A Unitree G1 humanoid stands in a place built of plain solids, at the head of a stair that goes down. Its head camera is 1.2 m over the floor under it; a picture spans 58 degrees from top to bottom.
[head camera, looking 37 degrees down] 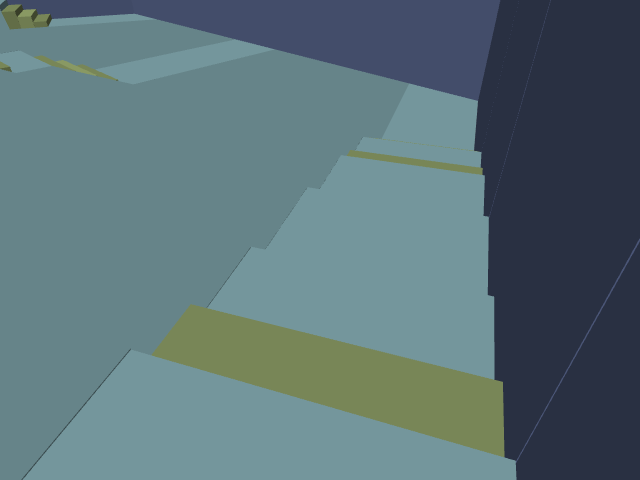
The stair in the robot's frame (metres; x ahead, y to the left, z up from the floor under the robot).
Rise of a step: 0.12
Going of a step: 0.46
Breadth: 1.25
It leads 18 degrees to the right of straight ahead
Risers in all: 3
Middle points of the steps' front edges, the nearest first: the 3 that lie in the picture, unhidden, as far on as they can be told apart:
0.78 0.06 0.00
1.11 -0.05 -0.12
1.66 -0.22 -0.24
